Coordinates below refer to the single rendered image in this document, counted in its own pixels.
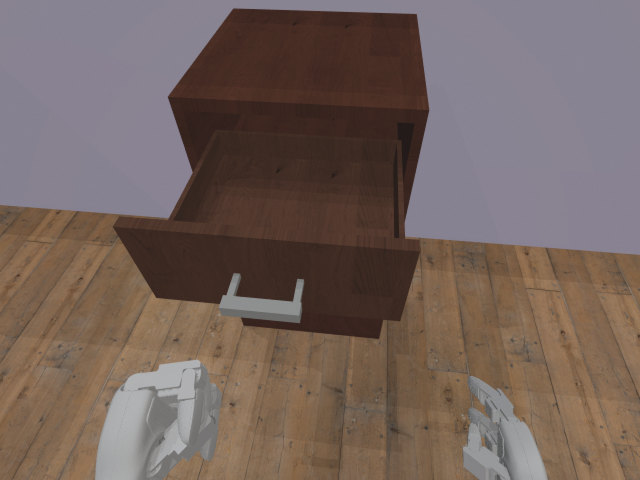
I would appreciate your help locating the handle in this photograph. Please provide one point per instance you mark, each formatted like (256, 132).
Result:
(265, 309)

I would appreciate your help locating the right robot hand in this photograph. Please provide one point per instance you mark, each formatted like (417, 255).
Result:
(509, 442)

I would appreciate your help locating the drawer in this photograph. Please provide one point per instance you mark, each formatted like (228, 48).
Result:
(275, 208)

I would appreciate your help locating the left robot hand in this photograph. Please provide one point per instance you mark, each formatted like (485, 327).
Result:
(176, 402)

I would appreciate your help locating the cabinet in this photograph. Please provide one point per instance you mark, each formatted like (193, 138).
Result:
(325, 73)

